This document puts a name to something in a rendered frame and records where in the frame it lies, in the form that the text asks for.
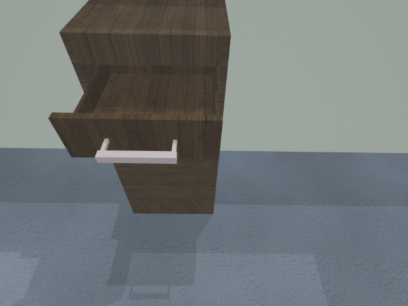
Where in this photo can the cabinet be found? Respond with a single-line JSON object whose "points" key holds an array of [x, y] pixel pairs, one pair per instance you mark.
{"points": [[156, 33]]}

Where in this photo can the handle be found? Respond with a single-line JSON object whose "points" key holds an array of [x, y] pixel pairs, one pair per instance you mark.
{"points": [[129, 156]]}

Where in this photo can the drawer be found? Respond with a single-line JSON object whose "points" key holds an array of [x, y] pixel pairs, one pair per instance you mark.
{"points": [[145, 108]]}

